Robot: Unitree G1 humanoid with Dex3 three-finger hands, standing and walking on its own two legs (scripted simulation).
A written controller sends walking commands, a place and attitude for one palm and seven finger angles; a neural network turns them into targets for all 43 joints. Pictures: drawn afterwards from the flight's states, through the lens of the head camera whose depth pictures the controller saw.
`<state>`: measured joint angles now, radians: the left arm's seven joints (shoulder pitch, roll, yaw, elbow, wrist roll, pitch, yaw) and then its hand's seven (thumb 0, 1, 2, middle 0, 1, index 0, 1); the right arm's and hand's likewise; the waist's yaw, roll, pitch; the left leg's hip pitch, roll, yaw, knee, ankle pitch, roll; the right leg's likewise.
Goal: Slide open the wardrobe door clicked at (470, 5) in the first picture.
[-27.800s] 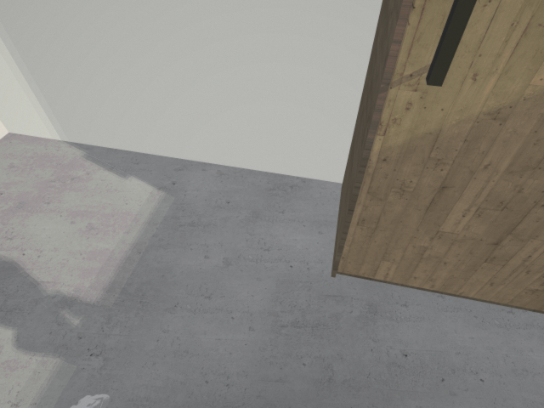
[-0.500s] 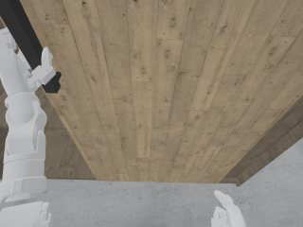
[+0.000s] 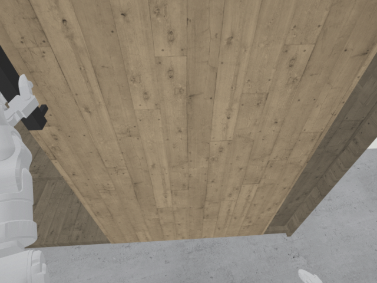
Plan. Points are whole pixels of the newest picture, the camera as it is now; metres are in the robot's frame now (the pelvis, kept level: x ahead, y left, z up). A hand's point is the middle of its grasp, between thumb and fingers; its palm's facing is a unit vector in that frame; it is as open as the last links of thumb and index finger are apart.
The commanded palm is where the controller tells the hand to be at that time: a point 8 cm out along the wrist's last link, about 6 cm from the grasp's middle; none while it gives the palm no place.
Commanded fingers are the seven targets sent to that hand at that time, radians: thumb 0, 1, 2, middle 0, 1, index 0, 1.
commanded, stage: stop walking and hold the door there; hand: left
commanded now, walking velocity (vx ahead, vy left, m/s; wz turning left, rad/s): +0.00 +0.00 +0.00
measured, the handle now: (9, 67) +0.40 +0.36 +0.27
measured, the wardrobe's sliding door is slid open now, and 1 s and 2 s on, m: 0.61 0.61 0.61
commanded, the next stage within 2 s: loosen the grip on the handle in 0.18 s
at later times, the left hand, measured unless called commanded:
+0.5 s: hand (17, 91) +0.36 +0.33 +0.24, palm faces +0.61 -0.79 -0.11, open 9.8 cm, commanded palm +0.31 +0.35 +0.22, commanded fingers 0.00 -0.55 0.20 -0.42 -1.37 -0.42 -1.37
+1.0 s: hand (15, 89) +0.36 +0.34 +0.25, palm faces +0.60 -0.79 -0.12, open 14.8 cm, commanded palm +0.32 +0.37 +0.24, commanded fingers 0.00 -0.55 0.20 -0.25 -1.15 -0.25 -1.15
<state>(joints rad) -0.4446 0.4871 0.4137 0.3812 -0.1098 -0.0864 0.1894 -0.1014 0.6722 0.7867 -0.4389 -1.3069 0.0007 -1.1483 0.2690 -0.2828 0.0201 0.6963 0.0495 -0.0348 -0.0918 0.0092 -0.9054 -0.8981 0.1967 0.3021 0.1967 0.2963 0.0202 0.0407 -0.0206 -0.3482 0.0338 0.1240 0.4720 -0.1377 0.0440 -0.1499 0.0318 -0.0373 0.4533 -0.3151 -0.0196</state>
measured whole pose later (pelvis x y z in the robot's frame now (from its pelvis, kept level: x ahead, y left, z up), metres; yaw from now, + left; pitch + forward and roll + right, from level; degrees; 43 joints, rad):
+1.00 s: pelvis -0.01 +0.01 +0.00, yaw +1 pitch +0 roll -1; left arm -0.57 0.50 0.43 0.42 -0.02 -0.03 0.15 -0.01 -0.55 0.20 -0.31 -1.22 -0.23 -1.13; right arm 0.27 -0.24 0.03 0.74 0.01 -0.11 -0.11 0.01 -0.90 -0.90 0.20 0.30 0.20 0.30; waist 0.01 0.02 -0.01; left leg -0.37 -0.01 0.09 0.48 -0.12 0.07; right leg -0.18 0.01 -0.04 0.50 -0.32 -0.01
